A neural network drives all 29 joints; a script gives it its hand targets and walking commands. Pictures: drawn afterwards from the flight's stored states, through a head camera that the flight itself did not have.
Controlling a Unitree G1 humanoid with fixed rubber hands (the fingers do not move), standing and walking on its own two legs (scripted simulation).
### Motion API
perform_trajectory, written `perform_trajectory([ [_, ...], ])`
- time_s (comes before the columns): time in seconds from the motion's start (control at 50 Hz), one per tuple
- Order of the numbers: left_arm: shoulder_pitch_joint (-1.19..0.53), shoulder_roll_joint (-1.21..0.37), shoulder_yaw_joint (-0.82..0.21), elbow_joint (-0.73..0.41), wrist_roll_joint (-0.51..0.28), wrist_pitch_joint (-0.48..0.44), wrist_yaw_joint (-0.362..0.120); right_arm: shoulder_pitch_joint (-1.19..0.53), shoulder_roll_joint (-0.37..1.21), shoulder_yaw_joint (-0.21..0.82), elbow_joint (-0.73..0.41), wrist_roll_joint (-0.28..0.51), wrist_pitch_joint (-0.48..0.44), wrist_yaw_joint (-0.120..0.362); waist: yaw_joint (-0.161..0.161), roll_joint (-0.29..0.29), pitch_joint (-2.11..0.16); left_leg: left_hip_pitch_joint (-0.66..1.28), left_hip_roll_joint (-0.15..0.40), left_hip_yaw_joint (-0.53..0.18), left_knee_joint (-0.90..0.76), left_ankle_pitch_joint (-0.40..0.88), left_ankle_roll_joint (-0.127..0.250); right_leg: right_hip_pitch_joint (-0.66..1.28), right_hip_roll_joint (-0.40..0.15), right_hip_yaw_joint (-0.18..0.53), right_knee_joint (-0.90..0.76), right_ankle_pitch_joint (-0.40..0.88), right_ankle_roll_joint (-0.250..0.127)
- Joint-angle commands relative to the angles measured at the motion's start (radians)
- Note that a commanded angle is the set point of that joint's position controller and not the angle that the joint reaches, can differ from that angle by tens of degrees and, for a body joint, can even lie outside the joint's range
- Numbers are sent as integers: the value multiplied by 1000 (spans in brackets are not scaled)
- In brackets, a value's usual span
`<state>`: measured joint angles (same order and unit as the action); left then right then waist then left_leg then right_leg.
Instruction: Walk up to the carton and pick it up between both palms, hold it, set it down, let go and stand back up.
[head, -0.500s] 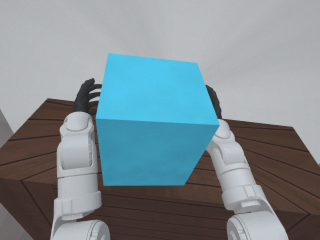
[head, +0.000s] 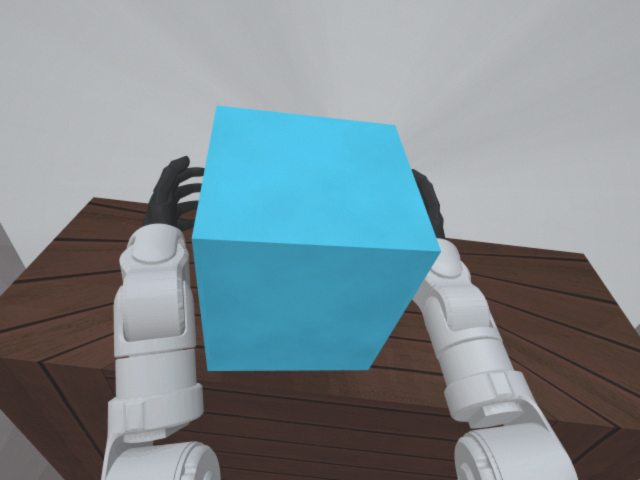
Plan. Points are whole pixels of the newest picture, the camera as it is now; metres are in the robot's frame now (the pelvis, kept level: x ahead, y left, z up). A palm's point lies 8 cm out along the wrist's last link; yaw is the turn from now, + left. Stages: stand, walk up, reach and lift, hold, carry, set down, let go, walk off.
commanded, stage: hold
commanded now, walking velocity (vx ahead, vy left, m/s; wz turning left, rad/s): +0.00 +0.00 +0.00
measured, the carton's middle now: (299, 250) +0.37 +0.00 +0.16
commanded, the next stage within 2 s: none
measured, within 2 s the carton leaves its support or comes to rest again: neither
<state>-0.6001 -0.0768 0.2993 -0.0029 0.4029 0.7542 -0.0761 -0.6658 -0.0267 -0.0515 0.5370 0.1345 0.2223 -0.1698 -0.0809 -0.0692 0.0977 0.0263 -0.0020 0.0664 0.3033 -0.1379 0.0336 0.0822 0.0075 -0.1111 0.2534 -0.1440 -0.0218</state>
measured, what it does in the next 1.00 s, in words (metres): stands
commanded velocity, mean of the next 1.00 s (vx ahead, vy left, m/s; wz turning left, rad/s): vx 0.00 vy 0.00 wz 0.00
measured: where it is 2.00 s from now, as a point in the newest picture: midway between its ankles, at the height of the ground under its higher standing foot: outside the picture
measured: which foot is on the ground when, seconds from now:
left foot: down 0.00-1.00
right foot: down 0.00-1.00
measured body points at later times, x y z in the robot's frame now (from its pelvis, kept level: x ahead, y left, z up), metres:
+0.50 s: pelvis +0.00 +0.00 +0.00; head -0.04 +0.03 +0.45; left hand +0.37 +0.15 +0.20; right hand +0.38 -0.15 +0.18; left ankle +0.04 +0.09 -0.75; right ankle +0.02 -0.10 -0.75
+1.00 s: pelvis +0.00 +0.00 +0.00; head -0.04 +0.03 +0.45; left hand +0.37 +0.16 +0.20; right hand +0.38 -0.15 +0.18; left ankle +0.04 +0.09 -0.75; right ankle +0.02 -0.10 -0.75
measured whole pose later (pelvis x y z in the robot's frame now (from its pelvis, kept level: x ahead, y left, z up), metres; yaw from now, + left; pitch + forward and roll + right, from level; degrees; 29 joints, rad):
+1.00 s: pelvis +0.00 +0.00 +0.00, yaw +0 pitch -11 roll -1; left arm -0.62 -0.07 0.31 0.03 0.41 0.75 -0.08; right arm -0.68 -0.02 -0.07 0.56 0.12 0.22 -0.17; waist -0.08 -0.07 0.10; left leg 0.02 0.00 0.07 0.30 -0.14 0.04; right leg 0.07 0.01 -0.11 0.26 -0.14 -0.02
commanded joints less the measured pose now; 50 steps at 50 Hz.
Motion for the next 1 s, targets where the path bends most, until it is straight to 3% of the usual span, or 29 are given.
perform_trajectory([
  [0.0,-469,-390,-346,8,-114,-15,-123,-610,469,304,-195,26,-39,81,-1,52,-233,85,-3,-3,-43,110,-9,4,17,-1,-33,63,50],
  [0.18,-542,-430,-435,-49,-164,-49,-103,-668,495,320,-258,43,-67,85,-26,90,-375,146,-1,-20,3,209,-32,0,26,-4,-17,120,45],
  [0.3,-473,-391,-370,2,-134,-32,-119,-619,482,313,-234,26,-51,76,-9,35,-314,89,-8,-10,-28,125,-6,33,16,3,-22,112,58],
  [0.38,-502,-386,-347,12,-119,-30,-122,-638,485,309,-202,26,-47,82,1,44,-275,74,-6,-2,-40,115,-4,25,18,-2,-28,75,54],
  [0.44,-504,-409,-370,-14,-133,-35,-119,-665,497,333,-256,42,-59,82,10,54,-340,99,-7,-5,-20,183,-8,39,23,-1,-17,129,59],
  [0.5,-503,-409,-384,-23,-141,-36,-115,-655,492,335,-254,50,-59,79,-4,62,-339,125,-8,-4,-3,205,-19,23,26,-5,-20,137,55],
  [0.74,-541,-405,-375,2,-140,-39,-115,-645,486,278,-196,8,-56,93,-16,70,-298,82,0,-11,-44,71,-12,-14,19,-9,-29,24,48],
  [0.84,-522,-416,-388,4,-147,-46,-105,-662,489,305,-221,20,-67,90,-7,55,-341,118,0,-13,-11,169,-16,-5,27,-10,-18,92,50],
  [0.98,-487,-399,-363,-10,-125,-33,-117,-647,485,338,-240,49,-57,77,4,47,-330,115,-7,-7,-10,206,-13,29,25,-4,-14,144,57],
])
